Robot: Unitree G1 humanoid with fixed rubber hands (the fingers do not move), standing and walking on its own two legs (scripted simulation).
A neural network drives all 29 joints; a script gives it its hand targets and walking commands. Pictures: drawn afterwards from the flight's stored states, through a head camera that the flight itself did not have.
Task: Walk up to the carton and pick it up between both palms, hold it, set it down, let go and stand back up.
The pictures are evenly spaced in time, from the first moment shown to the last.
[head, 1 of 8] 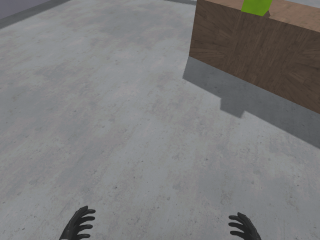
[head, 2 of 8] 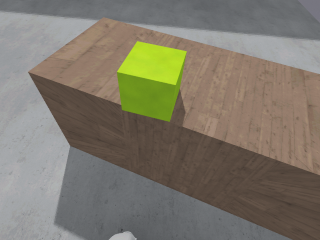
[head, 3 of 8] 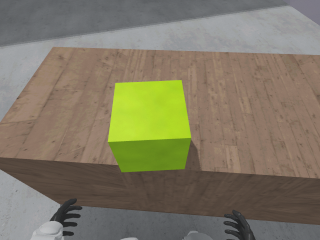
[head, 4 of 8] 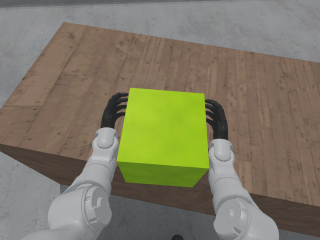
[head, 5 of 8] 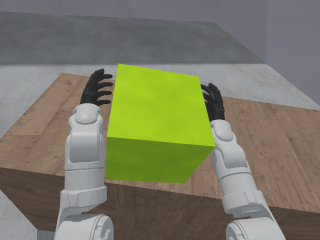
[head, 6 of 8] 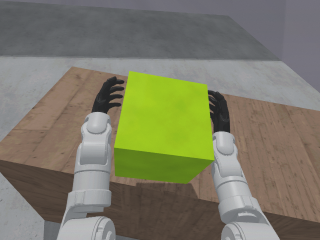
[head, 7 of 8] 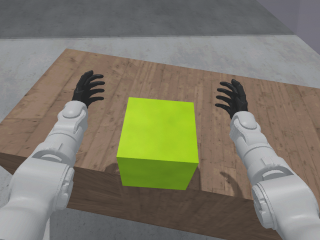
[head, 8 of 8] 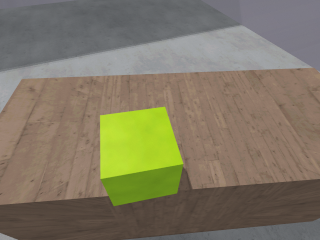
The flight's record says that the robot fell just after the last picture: no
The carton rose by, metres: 0.20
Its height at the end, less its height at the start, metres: +0.00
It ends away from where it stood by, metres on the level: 0.01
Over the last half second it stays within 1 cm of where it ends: yes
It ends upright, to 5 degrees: yes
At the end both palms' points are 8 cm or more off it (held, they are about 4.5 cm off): yes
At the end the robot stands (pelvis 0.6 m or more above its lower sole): yes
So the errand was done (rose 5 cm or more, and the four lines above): yes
